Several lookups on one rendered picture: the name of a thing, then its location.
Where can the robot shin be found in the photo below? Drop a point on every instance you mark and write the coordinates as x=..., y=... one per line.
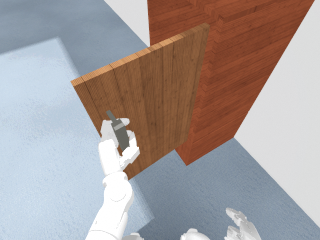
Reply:
x=192, y=230
x=135, y=233

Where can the robot right shin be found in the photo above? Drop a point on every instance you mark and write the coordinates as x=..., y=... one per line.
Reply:
x=192, y=230

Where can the robot left hand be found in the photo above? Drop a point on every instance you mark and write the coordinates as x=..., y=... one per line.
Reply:
x=108, y=152

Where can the handle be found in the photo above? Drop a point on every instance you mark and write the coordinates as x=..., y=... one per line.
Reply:
x=120, y=131

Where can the left robot forearm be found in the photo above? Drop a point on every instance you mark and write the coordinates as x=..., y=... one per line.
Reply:
x=111, y=220

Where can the cupboard door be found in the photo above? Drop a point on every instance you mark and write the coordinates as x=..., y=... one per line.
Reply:
x=155, y=88

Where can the robot right hand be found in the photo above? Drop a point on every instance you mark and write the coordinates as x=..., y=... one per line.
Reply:
x=247, y=229

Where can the robot left shin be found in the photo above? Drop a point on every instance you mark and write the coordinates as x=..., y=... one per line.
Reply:
x=135, y=233

